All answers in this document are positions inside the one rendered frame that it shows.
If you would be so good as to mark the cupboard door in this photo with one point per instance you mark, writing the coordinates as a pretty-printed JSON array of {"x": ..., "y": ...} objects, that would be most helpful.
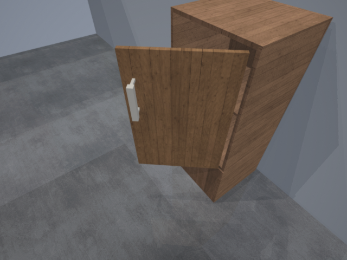
[{"x": 186, "y": 97}]

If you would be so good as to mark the handle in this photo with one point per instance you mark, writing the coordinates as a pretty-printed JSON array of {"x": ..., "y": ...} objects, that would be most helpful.
[{"x": 132, "y": 100}]

